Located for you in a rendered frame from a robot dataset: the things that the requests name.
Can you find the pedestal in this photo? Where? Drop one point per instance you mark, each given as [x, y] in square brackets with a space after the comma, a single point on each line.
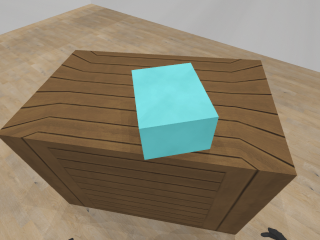
[79, 132]

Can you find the robot right hand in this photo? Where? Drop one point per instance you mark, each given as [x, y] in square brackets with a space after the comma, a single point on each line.
[274, 234]

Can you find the carton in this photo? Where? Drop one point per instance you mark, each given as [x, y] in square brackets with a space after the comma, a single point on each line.
[174, 113]

